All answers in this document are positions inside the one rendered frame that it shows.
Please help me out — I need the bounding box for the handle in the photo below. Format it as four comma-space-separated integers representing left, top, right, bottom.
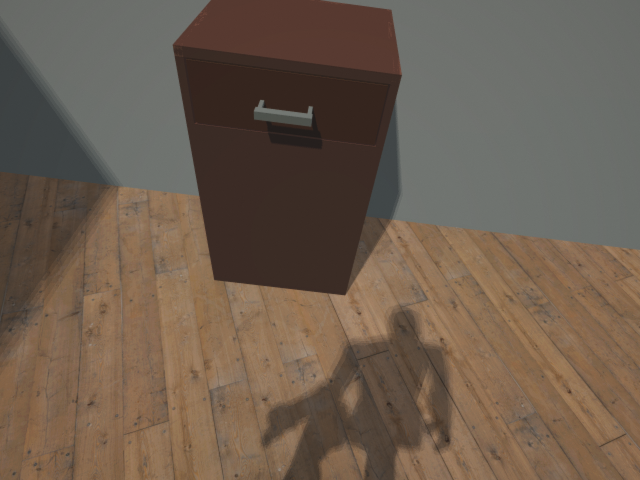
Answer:
254, 100, 313, 127

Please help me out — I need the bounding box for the drawer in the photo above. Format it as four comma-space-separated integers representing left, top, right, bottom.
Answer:
186, 57, 388, 145

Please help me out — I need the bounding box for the cabinet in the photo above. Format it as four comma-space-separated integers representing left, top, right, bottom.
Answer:
173, 0, 402, 295

